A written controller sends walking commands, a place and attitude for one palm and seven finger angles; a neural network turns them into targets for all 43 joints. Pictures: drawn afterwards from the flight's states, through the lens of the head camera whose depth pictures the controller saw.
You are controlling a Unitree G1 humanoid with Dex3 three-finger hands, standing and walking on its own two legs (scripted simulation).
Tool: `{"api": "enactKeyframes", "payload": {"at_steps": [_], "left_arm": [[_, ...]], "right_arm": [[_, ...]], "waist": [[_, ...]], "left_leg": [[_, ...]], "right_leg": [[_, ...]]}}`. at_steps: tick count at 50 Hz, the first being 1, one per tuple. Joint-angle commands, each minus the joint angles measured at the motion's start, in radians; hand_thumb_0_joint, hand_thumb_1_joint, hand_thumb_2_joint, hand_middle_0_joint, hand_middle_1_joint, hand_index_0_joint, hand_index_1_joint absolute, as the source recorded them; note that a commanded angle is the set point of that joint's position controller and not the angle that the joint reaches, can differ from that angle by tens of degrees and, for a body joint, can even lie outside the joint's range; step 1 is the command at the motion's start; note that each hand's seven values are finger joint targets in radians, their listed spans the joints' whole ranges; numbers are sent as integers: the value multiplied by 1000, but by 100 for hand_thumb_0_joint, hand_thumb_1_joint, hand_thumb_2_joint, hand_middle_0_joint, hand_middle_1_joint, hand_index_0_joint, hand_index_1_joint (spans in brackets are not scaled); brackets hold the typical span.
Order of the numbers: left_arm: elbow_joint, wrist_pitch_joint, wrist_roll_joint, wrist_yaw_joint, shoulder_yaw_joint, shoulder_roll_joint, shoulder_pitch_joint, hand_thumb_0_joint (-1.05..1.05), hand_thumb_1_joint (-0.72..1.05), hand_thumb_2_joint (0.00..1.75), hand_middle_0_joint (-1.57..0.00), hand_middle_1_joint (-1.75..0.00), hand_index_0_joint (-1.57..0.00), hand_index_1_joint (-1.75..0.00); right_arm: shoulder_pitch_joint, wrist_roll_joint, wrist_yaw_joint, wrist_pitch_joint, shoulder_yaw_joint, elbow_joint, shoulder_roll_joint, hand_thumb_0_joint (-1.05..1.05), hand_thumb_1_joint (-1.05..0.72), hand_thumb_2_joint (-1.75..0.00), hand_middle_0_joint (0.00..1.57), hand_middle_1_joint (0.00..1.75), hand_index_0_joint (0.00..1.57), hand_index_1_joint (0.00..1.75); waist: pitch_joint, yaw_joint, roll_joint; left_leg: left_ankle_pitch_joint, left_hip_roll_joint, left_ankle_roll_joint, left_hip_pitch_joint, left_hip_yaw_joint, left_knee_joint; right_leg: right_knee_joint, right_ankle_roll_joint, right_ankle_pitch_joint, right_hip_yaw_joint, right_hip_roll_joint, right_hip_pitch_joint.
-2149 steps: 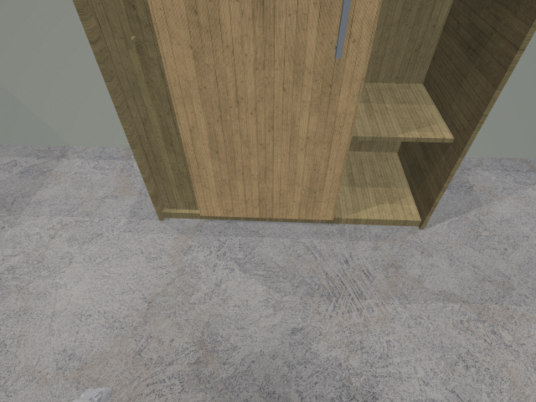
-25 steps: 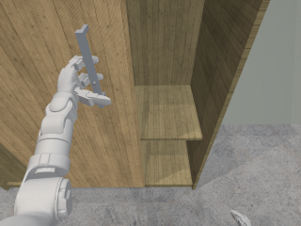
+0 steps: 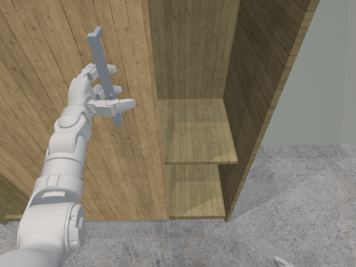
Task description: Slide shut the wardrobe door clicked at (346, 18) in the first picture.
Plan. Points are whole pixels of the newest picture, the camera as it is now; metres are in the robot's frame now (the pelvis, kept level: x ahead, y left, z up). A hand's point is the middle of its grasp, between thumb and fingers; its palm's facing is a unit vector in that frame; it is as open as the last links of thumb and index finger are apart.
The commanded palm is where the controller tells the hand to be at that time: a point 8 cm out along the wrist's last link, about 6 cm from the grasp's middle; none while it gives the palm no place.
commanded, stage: grip the handle and tug to test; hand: left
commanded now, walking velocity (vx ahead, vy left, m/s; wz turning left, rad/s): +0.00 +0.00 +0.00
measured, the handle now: (109, 82) +0.48 +0.18 +0.19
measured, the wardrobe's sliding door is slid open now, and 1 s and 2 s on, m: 0.32 0.32 0.32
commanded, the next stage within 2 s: tug the door sideways, standing still in 1.10 s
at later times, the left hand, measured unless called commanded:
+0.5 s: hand (113, 96) +0.42 +0.16 +0.19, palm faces +0.05 -1.00 +0.03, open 5.7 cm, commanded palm +0.39 +0.21 +0.19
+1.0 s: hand (114, 97) +0.42 +0.15 +0.19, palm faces +0.06 -1.00 +0.02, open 5.8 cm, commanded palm +0.37 +0.21 +0.19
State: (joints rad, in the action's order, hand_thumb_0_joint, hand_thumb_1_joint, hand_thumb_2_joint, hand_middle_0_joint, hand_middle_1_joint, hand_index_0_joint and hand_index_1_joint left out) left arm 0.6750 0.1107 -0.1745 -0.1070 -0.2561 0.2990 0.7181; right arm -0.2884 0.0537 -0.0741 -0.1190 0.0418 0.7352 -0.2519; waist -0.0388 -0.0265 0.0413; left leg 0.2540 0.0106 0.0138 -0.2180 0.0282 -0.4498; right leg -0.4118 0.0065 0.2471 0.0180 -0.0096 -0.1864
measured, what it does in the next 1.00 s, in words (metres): stands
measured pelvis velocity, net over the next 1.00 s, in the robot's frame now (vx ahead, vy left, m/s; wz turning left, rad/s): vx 0.02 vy -0.01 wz -0.03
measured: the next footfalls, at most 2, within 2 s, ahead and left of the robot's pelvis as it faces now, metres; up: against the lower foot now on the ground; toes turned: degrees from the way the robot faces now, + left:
none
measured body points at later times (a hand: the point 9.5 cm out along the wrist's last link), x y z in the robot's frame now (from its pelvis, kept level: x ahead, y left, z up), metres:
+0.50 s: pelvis +0.00 +0.00 +0.00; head +0.00 -0.02 +0.45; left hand +0.41 +0.21 +0.19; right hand +0.13 -0.25 -0.11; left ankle -0.01 +0.11 -0.74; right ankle -0.02 -0.12 -0.74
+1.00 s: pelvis +0.02 -0.01 +0.00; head +0.00 -0.02 +0.45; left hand +0.41 +0.21 +0.19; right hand +0.14 -0.26 -0.10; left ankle -0.01 +0.11 -0.74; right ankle -0.02 -0.12 -0.74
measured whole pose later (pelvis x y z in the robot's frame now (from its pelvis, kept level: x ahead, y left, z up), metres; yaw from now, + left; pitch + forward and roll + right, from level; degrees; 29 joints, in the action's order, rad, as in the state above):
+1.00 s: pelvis +0.02 -0.01 +0.00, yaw -2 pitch +0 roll +0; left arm 0.41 0.19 -0.19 -0.09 -0.28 0.27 0.53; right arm -0.26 0.05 -0.06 -0.08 0.03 0.68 -0.25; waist -0.05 -0.03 0.05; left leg 0.27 0.03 0.00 -0.15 0.05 -0.41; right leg -0.39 0.02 0.26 -0.01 -0.02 -0.14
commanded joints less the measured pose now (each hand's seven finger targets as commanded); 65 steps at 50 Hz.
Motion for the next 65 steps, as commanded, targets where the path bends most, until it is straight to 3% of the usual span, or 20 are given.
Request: {"api": "enactKeyframes", "payload": {"at_steps": [1, 5, 11, 14, 20, 21, 23, 27, 31, 34, 40, 41, 43, 46, 47, 50, 53, 56, 61, 65], "left_arm": [[-238, -66, -2, 6, -62, 241, 475, 0, 29, 64, -38, -131, -38, -131], [-328, -93, -3, 2, -28, 198, 490, 0, 48, 72, -41, -134, -41, -134], [-273, -55, -10, 2, -47, 216, 412, 0, 76, 84, -44, -138, -44, -138], [-312, -40, -3, 6, -25, 179, 411, 0, 90, 90, -45, -140, -45, -140], [-338, -40, -11, 9, -26, 176, 409, 0, 90, 90, -45, -140, -45, -140], [-310, -37, -14, 12, -61, 224, 407, 0, 90, 90, -45, -140, -45, -140], [-341, -43, -10, 14, -70, 223, 395, 0, 90, 90, -45, -140, -45, -140], [-380, -45, 3, 14, -60, 226, 396, 0, 90, 90, -45, -140, -45, -140], [-365, -36, -10, 13, -90, 254, 350, 0, 90, 90, -45, -140, -45, -140], [-387, -34, -12, 5, -57, 212, 380, 0, 90, 90, -45, -140, -45, -140], [-458, -26, -17, 4, -73, 208, 273, 0, 90, 90, -45, -140, -45, -140], [-465, -23, -14, 6, -101, 244, 229, 0, 90, 90, -45, -140, -45, -140], [-482, -14, -19, 3, -72, 199, 208, 0, 90, 90, -45, -140, -45, -140], [-519, 0, -21, 2, -111, 243, 147, 0, 90, 90, -45, -140, -45, -140], [-527, 7, -24, -2, -80, 195, 134, 0, 90, 90, -45, -140, -45, -140], [-558, 31, -28, 0, -93, 203, 105, 0, 90, 90, -45, -140, -45, -140], [-661, 44, -24, 5, -79, 181, 48, 0, 90, 90, -45, -140, -45, -140], [-672, 70, -28, 12, -50, 152, 25, 0, 90, 90, -45, -140, -45, -140], [-751, 96, -28, 24, -25, 130, 42, 0, 90, 90, -45, -140, -45, -140], [-663, 123, -16, 46, 57, 62, 271, 0, 90, 90, -45, -140, -45, -140]], "right_arm": [[59, 0, -5, -52, -49, -131, -134, 0, -90, -90, 20, 30, 20, 30], [58, -1, 0, -58, -52, -141, -124, 0, -90, -90, 20, 30, 20, 30], [69, 3, 3, -51, -52, -133, -136, 0, -90, -90, 20, 30, 20, 30], [81, 3, 2, -45, -49, -147, -125, 0, -90, -90, 20, 30, 20, 30], [87, 1, -2, -41, -48, -152, -123, 0, -90, -90, 20, 30, 20, 30], [87, 1, -3, -40, -49, -145, -131, 0, -90, -90, 20, 30, 20, 30], [90, -2, -4, -37, -46, -155, -124, 0, -90, -90, 20, 30, 20, 30], [100, -2, 0, -33, -42, -164, -116, 0, -90, -90, 20, 30, 20, 30], [108, -1, 0, -29, -47, -169, -126, 0, -90, -90, 20, 30, 20, 30], [111, 1, -3, -27, -44, -172, -117, 0, -90, -90, 20, 30, 20, 30], [121, -2, 4, -27, -48, -191, -117, 0, -90, -90, 20, 30, 20, 30], [123, -3, 6, -24, -51, -193, -122, 0, -90, -90, 20, 30, 20, 30], [132, -2, 7, -21, -49, -197, -117, 0, -90, -90, 20, 30, 20, 30], [143, -1, 10, -16, -52, -204, -123, 0, -90, -90, 20, 30, 20, 30], [148, 0, 10, -13, -48, -208, -115, 0, -90, -90, 20, 30, 20, 30], [157, 3, 9, -6, -50, -214, -116, 0, -90, -90, 20, 30, 20, 30], [173, 0, 16, -4, -50, -231, -109, 0, -90, -90, 20, 30, 20, 30], [180, -2, 21, -2, -52, -228, -115, 0, -90, -90, 20, 30, 20, 30], [191, -4, 21, 5, -54, -227, -113, 0, -90, -90, 20, 30, 20, 30], [172, -5, 2, 16, -53, -181, -111, 0, -90, -90, 20, 30, 20, 30]], "waist": [[-282, 8, -30], [-341, -3, -4], [-263, 12, -34], [-252, 6, -22], [-297, 6, -52], [-281, 15, -66], [-296, 17, -73], [-303, 19, 0], [-301, 34, -54], [-285, 17, -28], [-333, 41, -37], [-345, 56, -32], [-323, 48, -55], [-319, 65, -51], [-297, 56, -36], [-282, 58, -48], [-330, 72, 13], [-320, 70, -42], [-341, 66, -26], [-276, 0, -47]], "left_leg": [[-284, 5, 25, 126, -21, 25], [-355, 9, 21, 187, -24, 16], [-324, 6, 22, 137, -15, 23], [-311, 6, 24, 138, -17, 28], [-334, 7, 26, 158, -15, 22], [-321, 5, 24, 138, -15, 23], [-328, 4, 28, 141, -11, 27], [-345, 3, 24, 152, -6, 24], [-355, 2, 26, 137, -2, 24], [-338, 2, 28, 146, -1, 28], [-399, 1, 27, 163, 2, 28], [-418, 2, 24, 160, 0, 24], [-412, 3, 25, 154, 5, 30], [-436, 4, 23, 153, 9, 29], [-430, 4, 25, 153, 12, 34], [-440, 8, 24, 153, 11, 34], [-534, 8, 18, 196, 8, 23], [-570, 10, 17, 197, 6, 14], [-647, 10, 16, 228, 7, 1], [-562, 12, 18, 237, -3, -4]], "right_leg": [[30, 21, -329, -6, -1, 51], [18, 21, -387, -6, -5, 64], [29, 22, -372, 1, -4, 57], [29, 21, -356, 0, -4, 49], [24, 18, -388, -3, -3, 75], [28, 19, -381, -3, -2, 78], [24, 16, -400, -7, -2, 100], [21, 19, -414, -10, 3, 105], [24, 19, -440, -10, 2, 125], [27, 16, -427, -10, 1, 109], [16, 18, -495, -8, 3, 159], [9, 21, -505, -5, 3, 176], [11, 16, -519, -4, 3, 175], [9, 18, -538, -4, 3, 187], [12, 17, -535, -3, 4, 178], [13, 17, -537, 1, 1, 173], [-1, 20, -588, 2, 5, 195], [-3, 16, -617, 7, 4, 188], [-11, 14, -679, 5, 8, 191], [11, 10, -598, 9, 0, 105]]}}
